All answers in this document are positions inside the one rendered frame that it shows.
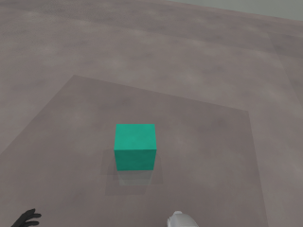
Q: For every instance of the carton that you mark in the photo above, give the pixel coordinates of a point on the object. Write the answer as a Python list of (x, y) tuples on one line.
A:
[(135, 147)]

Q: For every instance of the right robot shin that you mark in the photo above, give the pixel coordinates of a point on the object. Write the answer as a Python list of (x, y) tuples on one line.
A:
[(177, 212)]

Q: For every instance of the right robot thigh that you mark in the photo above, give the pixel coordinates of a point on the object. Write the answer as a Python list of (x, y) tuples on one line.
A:
[(181, 220)]

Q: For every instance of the robot left hand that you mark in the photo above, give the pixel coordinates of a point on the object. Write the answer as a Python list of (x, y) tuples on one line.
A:
[(29, 214)]

